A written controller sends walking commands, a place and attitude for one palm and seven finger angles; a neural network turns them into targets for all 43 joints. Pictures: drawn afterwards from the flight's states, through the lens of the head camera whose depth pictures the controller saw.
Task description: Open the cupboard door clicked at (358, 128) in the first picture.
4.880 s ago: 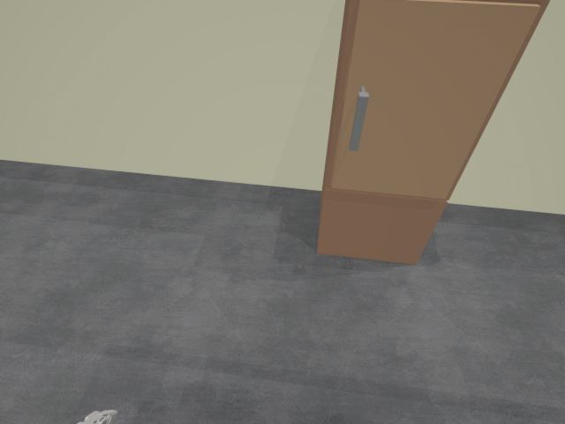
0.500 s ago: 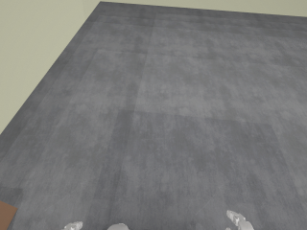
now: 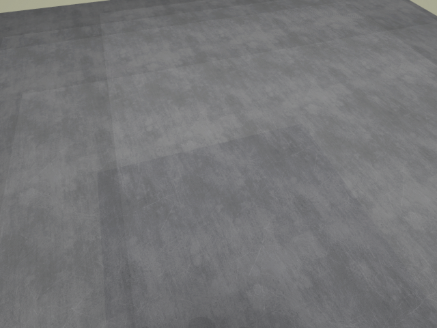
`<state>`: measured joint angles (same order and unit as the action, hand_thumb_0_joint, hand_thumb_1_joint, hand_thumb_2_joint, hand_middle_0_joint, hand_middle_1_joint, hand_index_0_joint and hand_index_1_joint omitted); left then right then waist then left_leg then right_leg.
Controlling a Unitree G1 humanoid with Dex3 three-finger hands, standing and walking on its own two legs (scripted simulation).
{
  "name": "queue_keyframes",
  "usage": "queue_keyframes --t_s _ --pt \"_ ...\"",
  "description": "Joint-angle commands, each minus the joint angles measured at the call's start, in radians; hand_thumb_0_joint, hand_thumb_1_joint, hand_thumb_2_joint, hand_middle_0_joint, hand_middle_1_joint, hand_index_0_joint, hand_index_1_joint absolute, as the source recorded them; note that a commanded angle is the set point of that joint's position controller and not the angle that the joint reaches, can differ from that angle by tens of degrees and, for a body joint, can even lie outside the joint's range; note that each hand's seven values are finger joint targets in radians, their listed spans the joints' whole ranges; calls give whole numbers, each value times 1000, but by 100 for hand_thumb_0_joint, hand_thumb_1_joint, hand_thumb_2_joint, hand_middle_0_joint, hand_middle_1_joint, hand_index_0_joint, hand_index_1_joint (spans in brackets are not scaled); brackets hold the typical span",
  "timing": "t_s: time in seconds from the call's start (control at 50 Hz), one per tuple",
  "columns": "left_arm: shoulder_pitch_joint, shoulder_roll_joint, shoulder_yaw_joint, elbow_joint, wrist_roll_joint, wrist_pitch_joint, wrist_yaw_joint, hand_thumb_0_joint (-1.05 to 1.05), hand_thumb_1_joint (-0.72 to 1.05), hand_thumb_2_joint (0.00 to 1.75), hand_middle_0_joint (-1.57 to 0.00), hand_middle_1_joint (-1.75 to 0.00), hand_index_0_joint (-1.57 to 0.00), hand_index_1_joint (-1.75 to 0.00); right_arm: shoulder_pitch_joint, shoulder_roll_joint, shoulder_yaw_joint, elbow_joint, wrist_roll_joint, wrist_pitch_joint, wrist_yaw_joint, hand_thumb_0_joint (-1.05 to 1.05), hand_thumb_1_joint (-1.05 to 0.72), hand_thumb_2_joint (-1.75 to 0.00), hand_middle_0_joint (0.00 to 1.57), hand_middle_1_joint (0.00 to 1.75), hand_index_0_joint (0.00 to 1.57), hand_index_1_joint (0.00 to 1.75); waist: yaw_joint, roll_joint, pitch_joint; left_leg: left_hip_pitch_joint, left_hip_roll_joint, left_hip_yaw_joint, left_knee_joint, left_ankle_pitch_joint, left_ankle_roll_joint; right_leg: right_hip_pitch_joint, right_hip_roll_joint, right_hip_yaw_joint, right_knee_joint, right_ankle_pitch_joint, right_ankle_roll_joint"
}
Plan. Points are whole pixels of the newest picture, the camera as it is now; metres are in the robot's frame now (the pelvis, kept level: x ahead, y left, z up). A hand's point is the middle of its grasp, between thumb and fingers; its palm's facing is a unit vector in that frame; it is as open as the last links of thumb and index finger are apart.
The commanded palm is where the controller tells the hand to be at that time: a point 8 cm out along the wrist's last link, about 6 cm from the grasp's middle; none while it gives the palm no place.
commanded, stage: walk to a spot facing it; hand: left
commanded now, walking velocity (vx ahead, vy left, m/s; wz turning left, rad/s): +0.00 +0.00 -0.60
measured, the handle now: out of the picture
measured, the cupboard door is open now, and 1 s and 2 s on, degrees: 0 0 0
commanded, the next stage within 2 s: turn to face it in 0.76 s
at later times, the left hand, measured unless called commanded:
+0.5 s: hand out of the picture +0.13 +0.19 -0.17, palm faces -0.17 -0.97 -0.20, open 7.4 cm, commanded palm none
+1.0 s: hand (211, 235) +0.34 +0.03 -0.16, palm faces -0.54 -0.80 -0.25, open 7.4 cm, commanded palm none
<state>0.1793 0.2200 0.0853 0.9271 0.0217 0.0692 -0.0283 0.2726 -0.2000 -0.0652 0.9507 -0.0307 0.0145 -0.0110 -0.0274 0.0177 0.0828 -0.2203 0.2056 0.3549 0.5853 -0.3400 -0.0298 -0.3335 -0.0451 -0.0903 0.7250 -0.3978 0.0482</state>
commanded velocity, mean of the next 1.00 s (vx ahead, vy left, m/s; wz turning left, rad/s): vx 0.08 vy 0.00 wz -0.40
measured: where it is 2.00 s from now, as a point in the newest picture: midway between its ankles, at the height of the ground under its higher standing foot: outside the picture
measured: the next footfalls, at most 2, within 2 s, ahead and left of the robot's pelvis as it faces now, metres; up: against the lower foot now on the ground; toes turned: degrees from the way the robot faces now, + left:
right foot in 0.02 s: +0.03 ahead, -0.12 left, +0.00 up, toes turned -7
left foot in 0.48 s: +0.14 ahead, +0.11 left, +0.00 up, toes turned -9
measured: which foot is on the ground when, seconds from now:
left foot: down 0.00-0.02, up 0.04-0.46, down 0.48-0.94, up 0.96-1.00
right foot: up 0.00-0.00, down 0.02-0.48, up 0.50-0.92, down 0.94-1.00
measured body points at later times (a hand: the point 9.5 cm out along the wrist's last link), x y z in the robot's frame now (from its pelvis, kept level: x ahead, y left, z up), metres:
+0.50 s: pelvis +0.05 +0.01 +0.00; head +0.06 +0.02 +0.45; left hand +0.14 +0.24 -0.16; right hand +0.09 -0.27 -0.12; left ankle +0.10 +0.11 -0.74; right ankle -0.01 -0.12 -0.73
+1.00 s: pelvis +0.13 -0.06 -0.01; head +0.17 -0.10 +0.43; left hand +0.37 +0.08 -0.14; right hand -0.03 -0.24 -0.17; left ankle +0.10 +0.11 -0.69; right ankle +0.11 -0.15 -0.73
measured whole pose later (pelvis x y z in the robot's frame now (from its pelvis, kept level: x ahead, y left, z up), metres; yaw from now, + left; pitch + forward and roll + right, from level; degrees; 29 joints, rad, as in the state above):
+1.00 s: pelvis +0.13 -0.06 -0.01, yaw -31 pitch +1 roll +0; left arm 0.09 0.19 0.05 0.93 0.02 -0.02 0.00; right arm 0.34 -0.20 -0.05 1.03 -0.01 0.03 -0.02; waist -0.06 0.05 0.11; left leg -0.26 0.17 0.18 0.95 -0.57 -0.05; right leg -0.38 -0.03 -0.14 0.68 -0.31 -0.05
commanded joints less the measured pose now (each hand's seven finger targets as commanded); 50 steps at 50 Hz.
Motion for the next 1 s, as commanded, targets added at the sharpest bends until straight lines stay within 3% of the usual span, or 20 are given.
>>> queue_keyframes --t_s 0.0,0.02,0.04,0.14,0.26,0.36,0.42,0.44,0.46,0.48,0.5,0.54,0.62,0.78,0.86,0.88,0.9,0.92,0.94,0.98 --pt "143 227 44 -38 12 -70 28 0 90 90 -20 -30 -20 -30 28 -108 -35 -91 19 -10 5 0 -90 -90 20 30 20 30 87 -239 -209 -265 38 -76 320 3 -42 434 -245 328 -368 579 -141" --pt "191 287 58 -21 -4 -62 42 0 90 90 -20 -30 -20 -30 -66 -77 -14 -138 15 -1 0 0 -90 -90 20 30 20 30 120 -319 -201 -411 -56 -180 505 -323 -62 414 -377 470 -327 938 -237" --pt "181 263 54 -24 -9 -58 51 0 90 90 -20 -30 -20 -30 -64 -90 -15 -140 20 9 -12 0 -90 -90 20 30 20 30 107 -231 -203 -406 -40 -289 578 -285 -49 376 -366 398 -312 886 -277" --pt "6 164 25 -69 -10 -65 47 0 90 90 -20 -30 -20 -30 -52 -106 -21 -88 3 20 -3 0 -90 -90 20 30 20 30 29 -161 -112 -365 -52 -305 548 -48 -79 230 -178 271 -360 619 -196" --pt "38 188 31 -59 -2 -80 34 0 90 90 -20 -30 -20 -30 -115 -118 -23 -118 0 6 12 0 -90 -90 20 30 20 30 56 -173 -73 -364 -80 -297 397 -16 -81 197 -165 381 -448 179 -226" --pt "50 209 35 -59 2 -82 30 0 90 90 -20 -30 -20 -30 -156 -105 -18 -151 10 -21 15 0 -90 -90 20 30 20 30 69 -188 -56 -239 -133 -292 171 -73 -56 148 -170 462 -428 146 -239" --pt "-16 194 36 -70 -2 -75 27 0 90 90 -20 -30 -20 -30 -9 -107 -19 -113 15 -35 3 0 -90 -90 20 30 20 30 -13 -165 -72 52 -163 -264 -69 53 -43 -24 -105 435 -327 93 -181" --pt "-19 143 24 -81 -7 -71 23 0 90 90 -20 -30 -20 -30 73 -150 -22 -84 13 -45 -9 0 -90 -90 20 30 20 30 -43 -48 -107 223 -112 -301 -183 54 -35 -125 -24 374 -205 46 -136" --pt "0 71 8 -96 -18 -66 13 0 90 90 -20 -30 -20 -30 142 -255 -42 -68 -1 -50 -13 0 -90 -90 20 30 20 30 -71 266 -142 339 145 -605 -326 -182 21 -306 120 234 73 -133 -77" --pt "-5 70 8 -117 -9 -65 9 0 90 90 -20 -30 -20 -30 156 -301 -45 -74 -1 -42 -13 0 -90 -90 20 30 20 30 -63 327 -94 237 325 -787 -421 -309 96 -377 103 130 291 -217 -44" --pt "-21 107 20 -120 -1 -63 1 0 90 90 -20 -30 -20 -30 90 -279 -38 -105 2 -35 -11 0 -90 -90 20 30 20 30 -43 195 -26 113 339 -768 -447 -340 133 -354 27 155 374 -155 -42" --pt "18 112 38 -70 10 -49 -12 0 90 90 -20 -30 -20 -30 -21 -184 -9 -119 -1 -43 -17 0 -90 -90 20 30 20 30 10 162 38 -26 217 -571 -450 -248 84 -293 5 122 455 -35 -30" --pt "72 57 29 -40 3 -35 -16 0 90 90 -20 -30 -20 -30 -10 -138 3 -98 6 -54 -27 0 -90 -90 20 30 20 30 34 133 -23 92 129 -279 -324 343 80 -288 -10 81 487 87 4" --pt "-81 17 10 -88 0 -29 -11 0 90 90 -20 -30 -20 -30 88 -148 -24 -27 2 -38 -19 0 -90 -90 20 30 20 30 -24 180 -39 189 153 -125 -211 625 118 -221 -22 -21 144 62 9" --pt "-34 24 5 -76 5 -57 1 0 90 90 -20 -30 -20 -30 92 -165 -36 -5 4 -32 -11 0 -90 -90 20 30 20 30 2 171 -84 185 158 -111 -55 738 92 -32 28 -53 -107 102 -31" --pt "75 48 7 -41 9 -75 9 0 90 90 -20 -30 -20 -30 89 -163 -35 0 12 -33 -8 0 -90 -90 20 30 20 30 59 113 -148 147 124 -87 84 725 54 132 31 -48 -261 264 -39" --pt "167 146 22 -4 20 -95 27 0 90 90 -20 -30 -20 -30 134 -106 -21 -2 24 -32 2 0 -90 -90 20 30 20 30 87 -112 -250 -109 57 -70 292 442 5 442 -131 127 -274 597 -91" --pt "250 234 39 32 5 -103 39 0 90 90 -20 -30 -20 -30 95 -30 6 -32 33 -29 -1 0 -90 -90 20 30 20 30 115 -309 -345 -279 -83 -137 524 -279 -33 538 -388 383 -249 1048 -210" --pt "231 211 23 38 -9 -100 49 0 90 90 -20 -30 -20 -30 69 -42 10 -34 38 -14 -16 0 -90 -90 20 30 20 30 106 -222 -364 -234 -75 -298 562 -323 -14 477 -389 302 -255 1090 -268" --pt "93 161 5 16 -2 -103 59 0 90 90 -20 -30 -20 -30 67 -30 15 1 30 -6 -15 0 -90 -90 20 30 20 30 67 -214 -255 -247 -68 -340 567 -240 -7 340 -328 227 -301 864 -245"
